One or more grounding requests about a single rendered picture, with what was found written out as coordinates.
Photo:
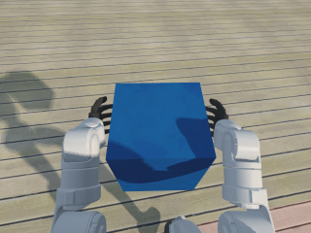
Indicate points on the left robot forearm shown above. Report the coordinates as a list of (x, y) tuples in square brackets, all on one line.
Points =
[(80, 159)]

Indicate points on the left robot upper arm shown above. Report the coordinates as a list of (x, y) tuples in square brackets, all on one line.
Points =
[(81, 222)]

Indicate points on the robot right hand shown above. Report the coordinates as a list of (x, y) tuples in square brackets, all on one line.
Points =
[(220, 113)]

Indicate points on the robot left hand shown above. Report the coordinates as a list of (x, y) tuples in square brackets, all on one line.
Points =
[(97, 109)]

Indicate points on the right robot thigh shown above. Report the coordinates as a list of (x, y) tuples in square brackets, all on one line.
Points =
[(183, 226)]

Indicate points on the robot right shin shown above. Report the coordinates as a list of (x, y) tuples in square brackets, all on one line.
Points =
[(179, 217)]

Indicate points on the carton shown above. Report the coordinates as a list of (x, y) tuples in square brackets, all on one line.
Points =
[(159, 137)]

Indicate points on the right robot upper arm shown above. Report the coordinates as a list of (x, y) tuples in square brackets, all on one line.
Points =
[(244, 222)]

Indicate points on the right robot forearm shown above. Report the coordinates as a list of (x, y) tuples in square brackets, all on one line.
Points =
[(242, 175)]

